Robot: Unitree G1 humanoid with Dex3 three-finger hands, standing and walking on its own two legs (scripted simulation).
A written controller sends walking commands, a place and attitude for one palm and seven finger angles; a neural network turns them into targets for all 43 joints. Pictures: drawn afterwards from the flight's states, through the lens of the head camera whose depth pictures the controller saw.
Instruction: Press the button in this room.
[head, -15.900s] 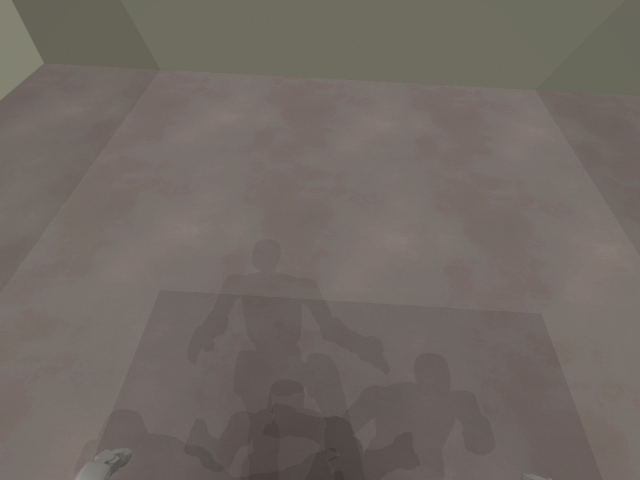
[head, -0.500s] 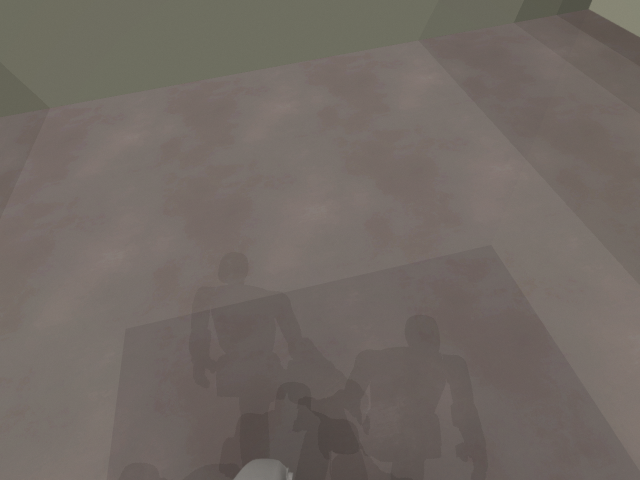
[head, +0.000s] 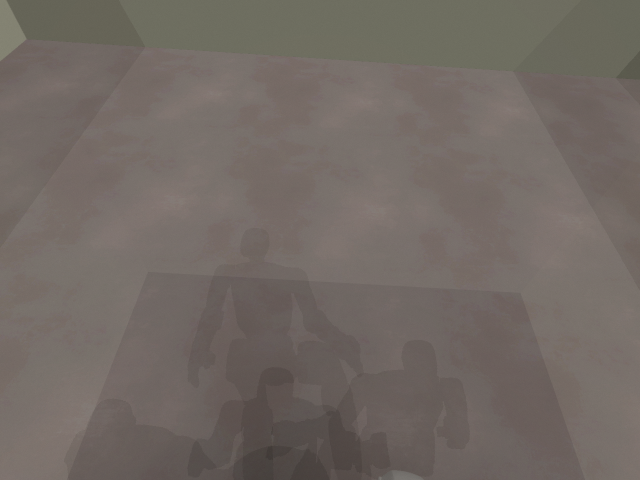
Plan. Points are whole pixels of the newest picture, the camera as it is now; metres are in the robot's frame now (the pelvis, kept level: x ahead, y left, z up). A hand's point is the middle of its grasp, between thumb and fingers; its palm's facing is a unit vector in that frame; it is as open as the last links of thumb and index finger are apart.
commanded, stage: turn or walk to find it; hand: left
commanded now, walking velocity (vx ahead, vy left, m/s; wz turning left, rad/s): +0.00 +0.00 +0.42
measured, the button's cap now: out of the picture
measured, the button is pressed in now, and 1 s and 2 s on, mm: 0 0 0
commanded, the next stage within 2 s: stand and wait in 0.28 s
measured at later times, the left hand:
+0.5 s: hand out of the picture -0.01 +0.15 -0.15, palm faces +0.24 -0.94 -0.26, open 7.3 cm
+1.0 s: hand out of the picture -0.11 +0.23 -0.17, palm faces +0.45 -0.85 -0.26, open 7.3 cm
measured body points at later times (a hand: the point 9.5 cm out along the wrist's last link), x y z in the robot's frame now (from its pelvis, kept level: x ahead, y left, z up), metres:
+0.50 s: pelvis -0.04 -0.05 +0.00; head +0.00 -0.07 +0.45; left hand -0.02 +0.20 -0.13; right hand +0.03 -0.30 -0.16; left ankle -0.11 +0.10 -0.66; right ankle +0.00 -0.14 -0.74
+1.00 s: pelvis -0.08 +0.00 +0.00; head -0.06 +0.03 +0.45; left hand -0.13 +0.28 -0.15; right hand +0.10 -0.19 -0.13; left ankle -0.11 +0.08 -0.74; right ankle -0.03 -0.15 -0.66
